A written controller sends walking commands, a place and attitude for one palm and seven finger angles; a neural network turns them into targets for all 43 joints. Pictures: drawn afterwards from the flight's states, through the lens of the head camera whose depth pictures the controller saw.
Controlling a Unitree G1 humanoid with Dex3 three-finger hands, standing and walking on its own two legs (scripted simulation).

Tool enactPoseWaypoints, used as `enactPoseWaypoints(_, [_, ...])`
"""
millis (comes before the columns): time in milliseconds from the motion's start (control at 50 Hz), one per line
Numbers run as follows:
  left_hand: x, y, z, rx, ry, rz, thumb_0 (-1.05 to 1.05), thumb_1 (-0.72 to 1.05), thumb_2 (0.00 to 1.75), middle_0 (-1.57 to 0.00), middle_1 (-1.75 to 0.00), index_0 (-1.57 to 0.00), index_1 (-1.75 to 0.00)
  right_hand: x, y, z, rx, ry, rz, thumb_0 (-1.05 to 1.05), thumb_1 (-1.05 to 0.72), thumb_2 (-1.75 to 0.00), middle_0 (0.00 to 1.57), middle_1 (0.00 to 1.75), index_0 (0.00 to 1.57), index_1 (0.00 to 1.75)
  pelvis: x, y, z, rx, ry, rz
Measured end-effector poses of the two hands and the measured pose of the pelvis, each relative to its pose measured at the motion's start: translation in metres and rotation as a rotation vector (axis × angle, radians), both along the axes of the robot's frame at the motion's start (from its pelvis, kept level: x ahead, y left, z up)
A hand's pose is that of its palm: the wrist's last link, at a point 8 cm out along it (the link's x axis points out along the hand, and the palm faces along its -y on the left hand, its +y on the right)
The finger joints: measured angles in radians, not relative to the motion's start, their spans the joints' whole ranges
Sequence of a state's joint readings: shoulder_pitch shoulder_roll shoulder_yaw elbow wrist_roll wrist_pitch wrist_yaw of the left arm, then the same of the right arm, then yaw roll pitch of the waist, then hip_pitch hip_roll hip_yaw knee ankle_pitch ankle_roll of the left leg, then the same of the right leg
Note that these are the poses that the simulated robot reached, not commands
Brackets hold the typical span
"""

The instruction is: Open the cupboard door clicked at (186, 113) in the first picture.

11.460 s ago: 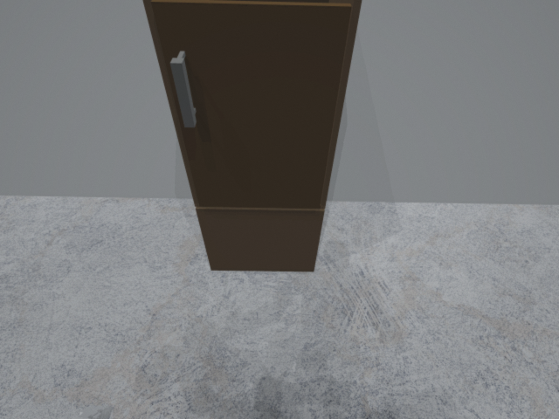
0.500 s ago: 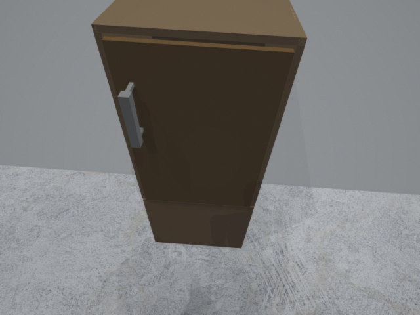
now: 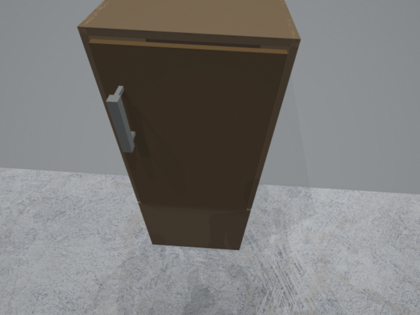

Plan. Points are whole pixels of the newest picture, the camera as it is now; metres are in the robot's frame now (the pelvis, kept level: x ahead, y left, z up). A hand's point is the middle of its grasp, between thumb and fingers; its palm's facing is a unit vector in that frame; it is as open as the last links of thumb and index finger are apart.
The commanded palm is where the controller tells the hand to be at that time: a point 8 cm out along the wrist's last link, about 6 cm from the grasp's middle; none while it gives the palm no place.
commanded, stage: come to a stop and stand still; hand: left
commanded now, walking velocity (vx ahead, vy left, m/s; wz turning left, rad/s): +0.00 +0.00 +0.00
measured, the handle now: (124, 120) +0.51 +0.24 +0.08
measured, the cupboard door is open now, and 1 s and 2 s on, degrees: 0 0 0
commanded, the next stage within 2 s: look again from close up in 0.10 s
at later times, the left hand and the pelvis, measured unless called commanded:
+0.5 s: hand out of the picture +0.01 +0.21 -0.19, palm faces +0.00 -0.98 -0.21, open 7.3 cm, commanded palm none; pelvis -0.01 +0.03 -0.01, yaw -1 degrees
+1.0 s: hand (83, 284) +0.17 +0.24 -0.01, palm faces +0.21 -0.97 -0.09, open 7.7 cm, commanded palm +0.09 +0.29 -0.05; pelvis -0.04 +0.04 -0.03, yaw +2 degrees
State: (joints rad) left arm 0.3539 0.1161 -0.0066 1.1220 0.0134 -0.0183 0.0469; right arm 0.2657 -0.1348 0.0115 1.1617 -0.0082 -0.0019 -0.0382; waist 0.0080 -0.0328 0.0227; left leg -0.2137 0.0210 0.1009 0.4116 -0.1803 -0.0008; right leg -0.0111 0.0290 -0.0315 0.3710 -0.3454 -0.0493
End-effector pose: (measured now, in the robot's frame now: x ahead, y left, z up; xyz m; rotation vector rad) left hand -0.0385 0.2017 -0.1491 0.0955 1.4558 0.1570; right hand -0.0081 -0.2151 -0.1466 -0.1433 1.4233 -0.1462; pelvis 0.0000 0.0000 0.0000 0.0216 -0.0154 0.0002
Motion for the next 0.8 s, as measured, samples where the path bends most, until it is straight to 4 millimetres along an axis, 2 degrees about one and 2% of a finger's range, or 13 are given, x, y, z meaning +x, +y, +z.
enactPoseWaypoints(200, [0.003,-0.002,-0.002,-0.005,0.005,-0.001,0.00,0.91,0.90,-0.20,-0.30,-0.20,-0.30,0.008,-0.004,0.001,-0.009,-0.006,0.003,0.01,-0.93,-0.90,0.20,0.30,0.20,0.30,0.004,-0.002,0.000,-0.001,-0.002,-0.002])
enactPoseWaypoints(280, [0.003,0.002,-0.002,0.004,-0.010,-0.045,0.00,0.91,0.90,-0.20,-0.30,-0.20,-0.30,0.015,-0.006,-0.002,-0.014,-0.054,-0.003,0.02,-0.93,-0.90,0.20,0.30,0.20,0.30,0.000,0.006,-0.005,-0.031,0.015,-0.022])
enactPoseWaypoints(400, [0.021,0.030,-0.008,0.027,-0.069,-0.068,0.00,0.91,0.90,-0.20,-0.30,-0.20,-0.30,0.023,0.008,-0.003,-0.028,-0.147,-0.017,0.01,-0.92,-0.90,0.20,0.30,0.20,0.30,-0.002,0.020,-0.012,-0.025,-0.010,-0.023])
enactPoseWaypoints(500, [0.041,0.054,-0.007,0.054,-0.142,-0.076,0.00,0.91,0.90,-0.20,-0.30,-0.20,-0.30,0.020,0.020,-0.005,-0.029,-0.148,0.000,0.01,-0.93,-0.90,0.20,0.30,0.20,0.30,-0.010,0.033,-0.013,-0.027,-0.017,-0.020])
enactPoseWaypoints(580, [0.047,0.068,-0.003,0.061,-0.167,-0.086,0.00,0.91,0.90,-0.20,-0.30,-0.20,-0.30,0.016,0.028,-0.001,-0.025,-0.141,0.015,0.01,-0.93,-0.90,0.20,0.30,0.20,0.30,-0.016,0.041,-0.011,-0.025,-0.006,-0.018])
enactPoseWaypoints(660, [0.043,0.078,-0.001,0.064,-0.149,-0.095,0.00,0.91,0.90,-0.20,-0.30,-0.20,-0.30,0.011,0.033,0.001,-0.020,-0.124,0.021,0.01,-0.93,-0.90,0.20,0.30,0.20,0.30,-0.019,0.047,-0.008,-0.019,0.013,-0.019])
enactPoseWaypoints(800, [0.019,0.086,0.002,0.071,-0.070,-0.096,0.00,0.91,0.90,-0.20,-0.30,-0.20,-0.30,0.009,0.034,0.004,-0.021,-0.101,0.025,0.01,-0.91,-0.90,0.20,0.30,0.20,0.30,-0.020,0.051,-0.005,-0.020,0.031,-0.022])
